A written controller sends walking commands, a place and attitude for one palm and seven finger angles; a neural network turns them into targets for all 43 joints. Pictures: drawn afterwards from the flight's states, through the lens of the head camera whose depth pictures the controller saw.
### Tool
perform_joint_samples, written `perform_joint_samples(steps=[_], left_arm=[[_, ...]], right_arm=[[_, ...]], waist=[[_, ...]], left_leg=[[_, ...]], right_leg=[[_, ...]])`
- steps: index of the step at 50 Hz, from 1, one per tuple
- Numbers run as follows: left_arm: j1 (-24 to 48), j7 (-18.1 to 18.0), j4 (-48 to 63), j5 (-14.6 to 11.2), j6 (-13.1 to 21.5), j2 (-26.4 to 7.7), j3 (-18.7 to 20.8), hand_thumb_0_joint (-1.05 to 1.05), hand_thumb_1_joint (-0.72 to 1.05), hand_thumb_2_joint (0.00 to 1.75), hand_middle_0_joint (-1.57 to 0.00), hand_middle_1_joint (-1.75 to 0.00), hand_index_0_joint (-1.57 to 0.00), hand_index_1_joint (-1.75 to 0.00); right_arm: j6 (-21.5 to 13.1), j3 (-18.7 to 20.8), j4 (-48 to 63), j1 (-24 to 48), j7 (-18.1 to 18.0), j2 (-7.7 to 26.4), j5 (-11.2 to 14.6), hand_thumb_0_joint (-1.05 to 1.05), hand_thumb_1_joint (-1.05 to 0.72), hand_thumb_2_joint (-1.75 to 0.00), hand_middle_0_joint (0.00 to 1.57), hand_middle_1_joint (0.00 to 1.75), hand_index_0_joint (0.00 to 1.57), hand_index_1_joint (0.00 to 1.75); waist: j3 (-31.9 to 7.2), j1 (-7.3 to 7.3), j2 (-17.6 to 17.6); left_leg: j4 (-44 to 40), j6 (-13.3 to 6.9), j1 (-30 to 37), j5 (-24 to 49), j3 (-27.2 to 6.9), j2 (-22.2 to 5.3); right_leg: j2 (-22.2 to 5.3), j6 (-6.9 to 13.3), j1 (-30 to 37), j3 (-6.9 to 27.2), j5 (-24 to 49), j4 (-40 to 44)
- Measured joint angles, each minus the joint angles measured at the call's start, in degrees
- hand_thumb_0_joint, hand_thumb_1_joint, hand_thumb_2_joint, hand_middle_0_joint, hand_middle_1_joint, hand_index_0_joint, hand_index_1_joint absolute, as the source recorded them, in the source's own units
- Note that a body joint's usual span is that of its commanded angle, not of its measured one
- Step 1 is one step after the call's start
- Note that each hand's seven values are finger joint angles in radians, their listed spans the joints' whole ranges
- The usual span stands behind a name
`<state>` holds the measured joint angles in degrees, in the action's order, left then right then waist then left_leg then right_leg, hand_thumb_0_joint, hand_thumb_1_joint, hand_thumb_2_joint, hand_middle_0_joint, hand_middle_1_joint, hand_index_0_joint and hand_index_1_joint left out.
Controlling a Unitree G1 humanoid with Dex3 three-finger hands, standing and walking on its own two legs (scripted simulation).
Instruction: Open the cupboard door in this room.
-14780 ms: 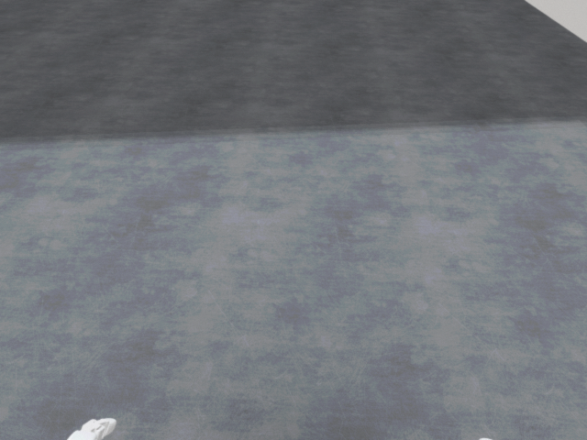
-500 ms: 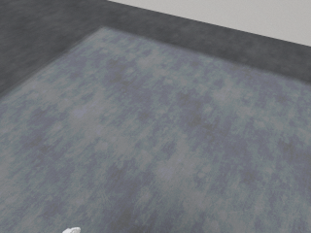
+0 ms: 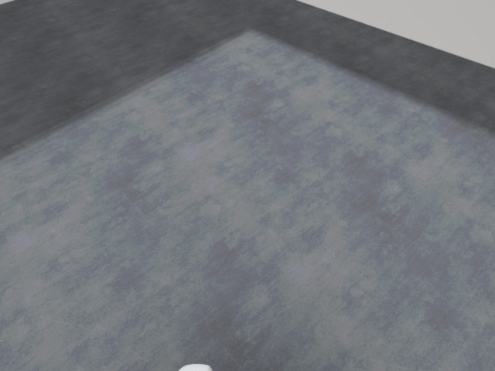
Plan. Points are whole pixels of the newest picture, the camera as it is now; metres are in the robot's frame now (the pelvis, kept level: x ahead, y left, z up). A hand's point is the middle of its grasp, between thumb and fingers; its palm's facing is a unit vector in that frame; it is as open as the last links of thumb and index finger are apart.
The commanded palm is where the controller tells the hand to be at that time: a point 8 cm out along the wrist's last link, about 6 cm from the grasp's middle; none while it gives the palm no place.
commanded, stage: turn or walk to find it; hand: left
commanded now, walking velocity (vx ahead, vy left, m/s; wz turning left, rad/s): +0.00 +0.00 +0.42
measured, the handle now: out of the picture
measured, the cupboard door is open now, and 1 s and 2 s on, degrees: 0 0 0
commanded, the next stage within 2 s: stand and wait in 1.86 s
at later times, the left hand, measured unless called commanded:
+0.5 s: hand out of the picture +0.05 +0.24 -0.16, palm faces +0.20 -0.95 -0.25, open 7.4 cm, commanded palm none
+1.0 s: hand out of the picture -0.09 +0.19 -0.17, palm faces +0.44 -0.86 -0.25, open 7.4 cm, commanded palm none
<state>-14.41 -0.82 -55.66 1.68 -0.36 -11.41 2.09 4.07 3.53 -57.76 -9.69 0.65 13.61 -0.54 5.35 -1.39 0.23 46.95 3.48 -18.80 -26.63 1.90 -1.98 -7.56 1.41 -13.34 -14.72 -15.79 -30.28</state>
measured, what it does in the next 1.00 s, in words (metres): steps on the spot, turning left: left foot, then right foot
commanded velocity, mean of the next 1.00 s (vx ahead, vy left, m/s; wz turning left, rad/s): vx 0.00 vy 0.00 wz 0.42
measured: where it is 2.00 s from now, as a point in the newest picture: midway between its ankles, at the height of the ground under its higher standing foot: outside the picture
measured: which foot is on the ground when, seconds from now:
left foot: up 0.00-0.06, down 0.08-0.58, up 0.60-1.00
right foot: down 0.00-0.08, up 0.10-0.56, down 0.58-1.00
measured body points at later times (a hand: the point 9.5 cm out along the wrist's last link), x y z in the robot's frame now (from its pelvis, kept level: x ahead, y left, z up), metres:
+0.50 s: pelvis -0.02 +0.02 +0.00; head +0.01 +0.03 +0.45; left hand +0.04 +0.29 -0.14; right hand +0.08 -0.21 -0.15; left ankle -0.03 +0.13 -0.74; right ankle +0.00 -0.11 -0.71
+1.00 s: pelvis -0.04 +0.00 +0.00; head +0.01 +0.01 +0.45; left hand -0.11 +0.24 -0.15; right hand +0.13 -0.21 -0.15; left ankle -0.13 +0.11 -0.71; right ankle +0.01 -0.10 -0.74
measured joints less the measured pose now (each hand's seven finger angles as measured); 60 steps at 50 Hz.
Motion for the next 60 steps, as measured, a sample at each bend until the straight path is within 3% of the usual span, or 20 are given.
perform_joint_samples(steps=[2,4,6,8,12,18,24,28,30,32,36,40,44,49,52,53,54,56,60], left_arm=[[-0.40,0.00,-0.66,-0.02,-0.30,-0.94,0.37,0.00,0.91,0.89,-0.20,-0.30,-0.21,-0.30],[-1.17,0.04,-1.03,-0.39,-0.80,-1.85,0.78,0.00,0.91,0.89,-0.20,-0.30,-0.20,-0.30],[-1.00,-0.02,-1.61,-0.65,-2.07,-3.18,1.23,0.00,0.91,0.89,-0.20,-0.30,-0.20,-0.30],[-0.46,-0.12,-2.23,-0.64,-3.39,-3.76,1.41,0.01,0.91,0.89,-0.20,-0.30,-0.20,-0.30],[1.10,0.43,-2.04,-0.67,-3.21,-3.92,1.52,0.01,0.91,0.89,-0.20,-0.30,-0.20,-0.30],[3.31,0.34,-0.41,-0.83,-2.65,-3.17,1.12,0.01,0.91,0.89,-0.20,-0.30,-0.20,-0.30],[6.33,0.14,1.36,-1.13,-2.46,-1.84,0.66,0.01,0.91,0.89,-0.20,-0.30,-0.20,-0.30],[7.54,0.15,2.93,-1.41,-1.23,-0.81,0.07,0.01,0.91,0.89,-0.20,-0.30,-0.20,-0.30],[7.63,-0.03,3.28,-1.00,-0.19,0.21,-0.25,0.00,0.91,0.89,-0.20,-0.30,-0.20,-0.30],[6.97,-0.08,3.72,-0.90,0.19,0.98,-0.55,0.00,0.91,0.89,-0.20,-0.30,-0.20,-0.30],[5.11,-0.22,3.41,-0.84,-0.10,2.00,-0.77,0.00,0.91,0.89,-0.20,-0.30,-0.20,-0.30],[3.55,-0.25,2.49,-0.66,-0.07,2.25,-0.72,0.00,0.91,0.89,-0.20,-0.30,-0.20,-0.30],[2.15,-0.10,1.71,-0.30,0.09,1.94,-0.58,0.00,0.91,0.89,-0.20,-0.30,-0.20,-0.30],[0.73,0.15,0.55,0.02,-0.04,0.48,-0.09,0.00,0.90,0.89,-0.20,-0.30,-0.21,-0.30],[-0.24,0.13,-0.38,-0.17,-0.47,-0.99,0.49,0.00,0.90,0.89,-0.20,-0.30,-0.21,-0.30],[-0.84,0.14,-0.48,-0.42,-0.77,-1.46,0.72,0.00,0.90,0.89,-0.20,-0.30,-0.21,-0.30],[-0.82,0.10,-0.84,-0.61,-1.32,-2.35,1.03,0.00,0.91,0.89,-0.20,-0.30,-0.20,-0.30],[-0.48,-0.23,-1.67,-0.62,-2.80,-3.65,1.35,0.01,0.91,0.89,-0.20,-0.30,-0.20,-0.30],[0.87,0.15,-2.14,-0.81,-3.34,-4.31,1.55,0.01,0.91,0.89,-0.20,-0.30,-0.20,-0.30]], right_arm=[[-0.63,-0.34,0.78,1.17,-0.03,-0.39,0.13,0.01,-0.91,-0.90,0.20,0.30,0.20,0.30],[-1.66,-0.66,1.89,1.82,0.10,-0.47,0.08,0.01,-0.91,-0.90,0.20,0.30,0.20,0.30],[-2.50,-0.82,2.43,2.80,0.05,-1.48,-0.21,0.01,-0.91,-0.90,0.20,0.30,0.20,0.30],[-2.90,-1.20,2.92,2.84,-0.24,-2.11,-0.41,0.01,-0.91,-0.90,0.20,0.30,0.20,0.30],[-3.10,-1.79,2.85,2.28,-0.86,-2.74,-0.37,0.01,-0.91,-0.90,0.20,0.30,0.20,0.30],[-3.23,-1.67,2.65,0.48,-0.86,-3.32,-0.29,0.01,-0.91,-0.90,0.20,0.30,0.21,0.30],[-2.61,-0.96,2.21,-1.88,-0.77,-3.25,-0.74,0.01,-0.91,-0.90,0.20,0.30,0.21,0.30],[-1.91,-0.27,1.51,-3.69,-0.72,-2.52,-0.64,0.01,-0.91,-0.90,0.20,0.30,0.21,0.30],[-1.51,0.31,1.07,-4.22,-0.64,-1.62,-0.26,0.01,-0.91,-0.90,0.20,0.30,0.21,0.30],[-0.59,0.83,0.76,-4.65,-0.63,-1.08,-0.42,0.01,-0.91,-0.90,0.20,0.30,0.20,0.30],[0.21,1.58,0.46,-4.82,-0.07,0.18,-0.72,0.01,-0.91,-0.90,0.20,0.30,0.20,0.30],[0.31,1.68,0.21,-4.79,0.20,0.72,-0.77,0.01,-0.91,-0.90,0.20,0.30,0.20,0.30],[0.57,1.34,-0.28,-3.67,0.16,0.75,-0.61,0.01,-0.91,-0.90,0.20,0.30,0.20,0.30],[-0.05,0.44,0.18,-0.48,-0.04,0.44,-0.06,0.01,-0.91,-0.90,0.20,0.30,0.20,0.30],[-1.21,-0.13,1.33,1.33,-0.09,0.16,0.14,0.01,-0.91,-0.90,0.20,0.30,0.20,0.30],[-1.85,-0.28,1.92,1.60,0.01,0.27,0.06,0.01,-0.91,-0.90,0.20,0.30,0.20,0.30],[-2.35,-0.28,2.13,2.27,-0.04,-0.33,-0.07,0.01,-0.91,-0.90,0.20,0.30,0.20,0.30],[-2.95,-0.74,2.67,3.02,-0.22,-1.39,-0.26,0.01,-0.91,-0.90,0.20,0.30,0.20,0.30],[-3.29,-1.44,3.10,2.91,-0.95,-2.33,-0.41,0.01,-0.91,-0.90,0.20,0.30,0.20,0.30]], waist=[[0.00,-0.30,0.63],[-0.59,-0.34,0.86],[-0.24,-0.73,2.75],[-0.56,-0.73,2.99],[-1.08,-0.58,2.59],[-1.76,0.31,1.81],[-1.58,2.48,0.31],[-1.74,3.33,-0.92],[-1.38,3.44,-2.63],[-1.36,3.52,-2.87],[-1.21,3.49,-3.00],[-1.05,3.37,-2.51],[-0.63,2.29,-1.37],[0.22,0.52,0.10],[0.16,-0.02,0.96],[-0.33,-0.07,0.85],[-0.16,-0.31,2.04],[0.01,-0.71,3.30],[-0.61,-0.59,2.67]], left_leg=[[-5.68,-0.46,2.34,1.69,1.34,0.32],[-14.25,-1.62,5.62,7.96,2.15,0.35],[-13.20,-3.93,5.10,8.24,2.44,1.55],[-13.54,-5.27,5.29,7.73,1.85,1.85],[-18.53,-5.86,7.12,10.71,0.08,2.59],[-22.25,-6.19,8.02,13.43,-2.07,3.82],[-21.07,-5.28,6.07,13.85,-4.83,4.50],[-18.02,-3.78,3.30,13.18,-6.96,5.24],[-13.01,-2.90,0.98,9.00,-8.02,5.06],[-2.24,-2.46,-2.86,1.49,-7.20,5.68],[15.97,-1.32,-8.43,3.06,-4.97,4.11],[19.35,0.12,-8.77,5.41,-4.43,1.53],[13.10,0.79,-5.74,2.99,-3.39,-0.04],[0.53,0.29,-0.57,0.13,-0.78,-0.09],[-11.09,-0.49,4.05,5.54,1.34,0.46],[-15.33,-2.12,5.65,8.75,1.48,0.35],[-14.92,-3.59,5.38,8.53,1.71,1.05],[-13.83,-4.55,5.24,7.26,1.57,1.66],[-17.53,-4.70,6.91,9.17,-0.39,1.96]], right_leg=[[-0.69,-0.71,-0.71,-0.92,-0.52,-1.56],[-1.37,-1.76,-2.21,-1.82,-1.92,-4.87],[-1.58,-3.52,-5.28,1.82,-9.39,-12.22],[0.13,-4.43,-8.55,6.01,-13.32,-20.81],[1.73,-5.62,-12.38,10.33,-9.10,-29.97],[2.15,-6.89,-12.38,12.79,-7.26,-28.75],[3.84,-6.41,-8.29,13.19,-9.72,-17.98],[5.39,-5.59,-2.58,12.41,-3.79,-4.13],[6.11,-1.90,-1.27,10.90,-0.74,-1.25],[5.32,0.05,-1.09,9.66,-1.22,-1.76],[3.98,0.51,0.72,7.70,-0.41,0.76],[2.89,0.51,1.50,5.55,0.11,2.06],[1.52,0.24,1.29,3.83,-0.04,1.90],[-0.20,-0.85,0.03,1.78,-0.68,0.06],[-1.33,-2.16,-1.29,0.44,-2.06,-3.05],[-1.53,-2.72,-2.35,0.04,-3.06,-5.26],[-2.00,-3.58,-3.89,1.46,-6.98,-8.95],[-0.75,-4.58,-7.23,5.82,-13.41,-17.95],[1.64,-5.77,-11.69,9.92,-11.38,-29.31]])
